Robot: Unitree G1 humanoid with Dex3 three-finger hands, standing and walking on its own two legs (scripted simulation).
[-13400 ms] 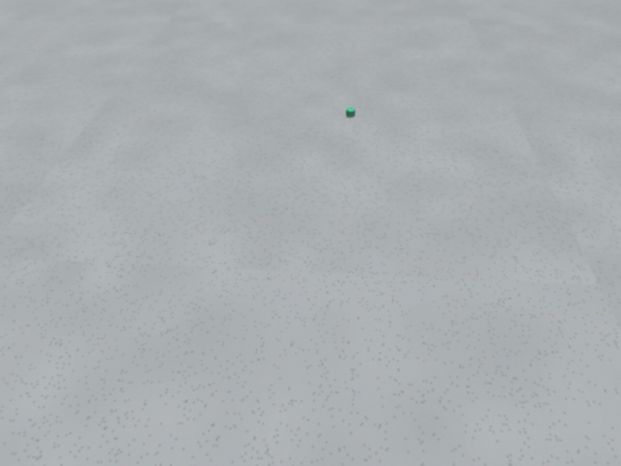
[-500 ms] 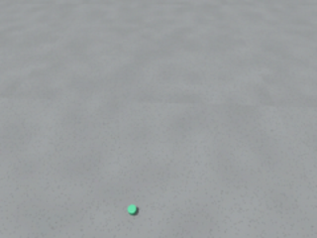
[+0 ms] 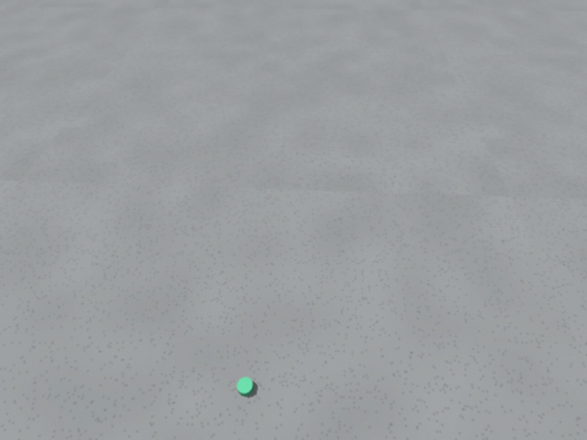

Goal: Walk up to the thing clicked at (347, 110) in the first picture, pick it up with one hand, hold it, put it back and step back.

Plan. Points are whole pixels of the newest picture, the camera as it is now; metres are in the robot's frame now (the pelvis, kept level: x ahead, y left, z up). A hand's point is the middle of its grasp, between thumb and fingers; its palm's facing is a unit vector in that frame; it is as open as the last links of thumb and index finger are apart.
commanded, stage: rise first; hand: left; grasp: from above
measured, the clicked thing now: (245, 386) +0.43 +0.22 -0.77
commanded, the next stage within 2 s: none
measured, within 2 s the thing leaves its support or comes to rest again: neither
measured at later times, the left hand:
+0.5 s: hand out of the picture +0.15 +0.25 -0.19, palm faces -0.07 -0.92 -0.38, open 11.9 cm
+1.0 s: hand out of the picture +0.13 +0.26 -0.24, palm faces -0.17 -0.87 -0.46, open 14.1 cm
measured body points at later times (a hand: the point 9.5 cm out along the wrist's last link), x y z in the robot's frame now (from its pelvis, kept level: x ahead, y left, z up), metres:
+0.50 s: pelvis -0.01 +0.00 -0.04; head +0.05 +0.00 +0.41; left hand +0.15 +0.30 -0.16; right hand +0.09 -0.26 -0.15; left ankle +0.01 +0.12 -0.75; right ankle -0.03 -0.13 -0.75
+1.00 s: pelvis -0.01 +0.00 -0.10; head +0.09 +0.01 +0.33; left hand +0.13 +0.30 -0.21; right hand +0.15 -0.25 -0.19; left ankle +0.01 +0.12 -0.75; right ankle -0.03 -0.13 -0.75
